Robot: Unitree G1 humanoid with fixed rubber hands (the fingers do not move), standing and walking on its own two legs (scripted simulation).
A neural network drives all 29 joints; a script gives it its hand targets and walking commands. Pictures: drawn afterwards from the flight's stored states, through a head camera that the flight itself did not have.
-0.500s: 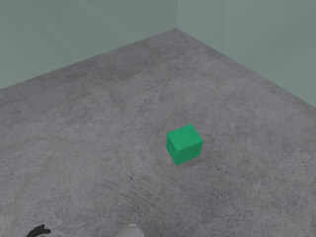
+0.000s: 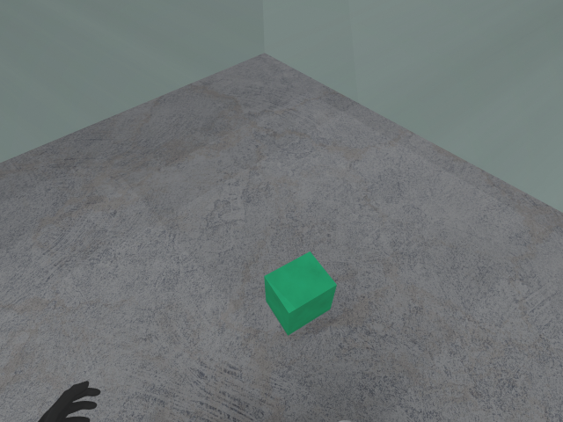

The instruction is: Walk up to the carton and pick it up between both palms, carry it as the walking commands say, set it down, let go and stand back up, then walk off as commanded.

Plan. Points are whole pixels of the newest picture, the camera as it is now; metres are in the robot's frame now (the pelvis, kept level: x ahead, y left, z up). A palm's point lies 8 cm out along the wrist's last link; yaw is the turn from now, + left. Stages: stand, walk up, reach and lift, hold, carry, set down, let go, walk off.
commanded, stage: walk up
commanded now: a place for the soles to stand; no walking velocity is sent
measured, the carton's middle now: (298, 293) +0.63 -0.07 -0.66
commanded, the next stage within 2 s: none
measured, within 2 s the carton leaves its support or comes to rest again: neither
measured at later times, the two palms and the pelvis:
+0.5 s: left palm out of the picture +0.14 +0.32 -0.10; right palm (491, 363) +0.22 -0.30 -0.07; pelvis +0.07 +0.00 +0.00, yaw +1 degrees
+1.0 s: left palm (72, 391) +0.20 +0.32 -0.07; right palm (494, 368) +0.21 -0.31 -0.08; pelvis +0.09 +0.00 +0.02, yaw +2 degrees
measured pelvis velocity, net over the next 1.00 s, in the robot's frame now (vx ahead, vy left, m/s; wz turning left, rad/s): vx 0.09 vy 0.00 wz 0.03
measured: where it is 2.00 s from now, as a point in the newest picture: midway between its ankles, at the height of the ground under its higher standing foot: (345, 415)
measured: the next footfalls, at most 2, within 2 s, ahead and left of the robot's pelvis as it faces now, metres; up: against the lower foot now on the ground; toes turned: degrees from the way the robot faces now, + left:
left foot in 0.26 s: +0.17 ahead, +0.12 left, +0.00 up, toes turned +4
right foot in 1.60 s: +0.25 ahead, -0.26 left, +0.00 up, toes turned +11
